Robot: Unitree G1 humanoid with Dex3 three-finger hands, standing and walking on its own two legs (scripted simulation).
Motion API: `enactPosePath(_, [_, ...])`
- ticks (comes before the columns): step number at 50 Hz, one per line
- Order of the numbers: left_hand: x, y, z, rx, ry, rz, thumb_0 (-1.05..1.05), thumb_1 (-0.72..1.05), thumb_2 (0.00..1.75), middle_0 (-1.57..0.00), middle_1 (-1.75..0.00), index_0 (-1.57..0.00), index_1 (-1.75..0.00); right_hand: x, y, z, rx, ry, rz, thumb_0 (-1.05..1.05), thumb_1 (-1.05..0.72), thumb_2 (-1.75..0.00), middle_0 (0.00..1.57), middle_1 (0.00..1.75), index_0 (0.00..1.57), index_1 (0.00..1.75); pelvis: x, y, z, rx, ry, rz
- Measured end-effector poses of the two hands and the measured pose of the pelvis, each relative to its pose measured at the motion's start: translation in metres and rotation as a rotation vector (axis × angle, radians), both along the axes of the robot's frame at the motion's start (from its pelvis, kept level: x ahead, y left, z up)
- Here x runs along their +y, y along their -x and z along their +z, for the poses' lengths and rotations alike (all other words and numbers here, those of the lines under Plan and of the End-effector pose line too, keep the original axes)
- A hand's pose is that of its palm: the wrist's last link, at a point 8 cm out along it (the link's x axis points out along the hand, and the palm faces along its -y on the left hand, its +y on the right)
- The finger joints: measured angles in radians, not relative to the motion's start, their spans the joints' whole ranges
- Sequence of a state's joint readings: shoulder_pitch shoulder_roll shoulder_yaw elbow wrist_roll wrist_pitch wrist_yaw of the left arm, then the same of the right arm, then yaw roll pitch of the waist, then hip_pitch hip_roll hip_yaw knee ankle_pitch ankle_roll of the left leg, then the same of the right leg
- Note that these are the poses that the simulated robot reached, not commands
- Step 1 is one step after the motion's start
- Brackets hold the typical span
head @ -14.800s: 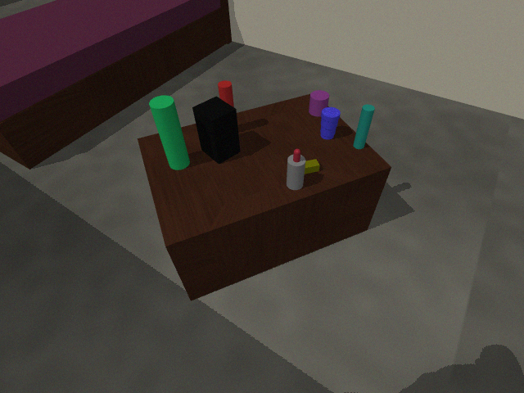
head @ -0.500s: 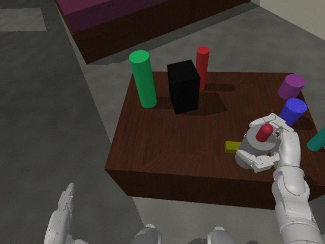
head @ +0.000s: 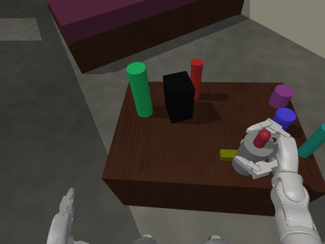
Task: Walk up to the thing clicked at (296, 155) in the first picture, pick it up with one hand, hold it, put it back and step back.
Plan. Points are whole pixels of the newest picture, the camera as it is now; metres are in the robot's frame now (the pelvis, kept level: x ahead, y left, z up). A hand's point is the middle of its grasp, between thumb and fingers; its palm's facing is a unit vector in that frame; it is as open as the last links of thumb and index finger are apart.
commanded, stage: hold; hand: right
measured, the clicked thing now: (253, 150) +0.34 -0.17 +0.05
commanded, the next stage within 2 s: none
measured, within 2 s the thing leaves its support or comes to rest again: neither
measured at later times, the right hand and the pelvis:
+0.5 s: hand (259, 152) +0.32 -0.17 +0.07, palm faces +0.11 +0.99 -0.02, open 9.5 cm; pelvis +0.00 +0.00 +0.01, yaw +0 degrees
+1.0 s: hand (259, 154) +0.31 -0.17 +0.07, palm faces +0.12 +0.99 -0.02, open 9.5 cm; pelvis -0.01 +0.00 +0.02, yaw +0 degrees
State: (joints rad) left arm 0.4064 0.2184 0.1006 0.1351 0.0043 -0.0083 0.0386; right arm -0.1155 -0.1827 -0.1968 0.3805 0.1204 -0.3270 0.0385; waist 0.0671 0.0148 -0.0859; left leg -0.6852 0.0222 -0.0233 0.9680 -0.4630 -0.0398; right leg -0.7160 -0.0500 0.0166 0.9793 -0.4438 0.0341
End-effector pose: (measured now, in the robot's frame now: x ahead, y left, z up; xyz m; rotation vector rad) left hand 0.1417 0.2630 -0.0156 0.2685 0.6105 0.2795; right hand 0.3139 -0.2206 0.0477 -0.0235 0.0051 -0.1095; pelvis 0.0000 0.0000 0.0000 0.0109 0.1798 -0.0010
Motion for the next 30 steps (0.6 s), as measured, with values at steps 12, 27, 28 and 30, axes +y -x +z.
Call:
enactPosePath(12, [0.000, 0.002, -0.003, 0.015, 0.025, 0.020, -0.01, -0.52, 0.04, -0.05, -0.05, -0.06, -0.04, -0.002, 0.009, 0.014, -0.005, -0.001, -0.006, -0.03, 0.43, -1.06, 0.79, 1.17, 0.83, 1.19, -0.002, -0.001, 0.007, -0.022, 0.002, 0.000])
enactPosePath(27, [0.001, -0.004, -0.002, 0.005, 0.037, 0.022, -0.01, -0.52, 0.04, -0.05, -0.05, -0.06, -0.04, 0.000, 0.021, 0.023, 0.000, -0.003, -0.007, -0.03, 0.43, -1.06, 0.79, 1.17, 0.83, 1.19, 0.002, -0.002, 0.013, -0.054, 0.005, -0.003])
enactPosePath(28, [0.001, -0.003, -0.003, 0.006, 0.036, 0.023, -0.01, -0.52, 0.04, -0.05, -0.05, -0.06, -0.04, 0.000, 0.022, 0.024, -0.003, -0.003, -0.009, -0.03, 0.43, -1.06, 0.79, 1.17, 0.83, 1.19, 0.002, -0.002, 0.014, -0.055, 0.005, -0.004])
enactPosePath(30, [0.003, -0.003, -0.005, 0.011, 0.035, 0.028, -0.01, -0.52, 0.04, -0.05, -0.05, -0.06, -0.04, 0.001, 0.021, 0.027, -0.012, 0.000, -0.007, -0.03, 0.43, -1.06, 0.79, 1.17, 0.83, 1.19, 0.002, -0.001, 0.014, -0.055, 0.005, -0.005])
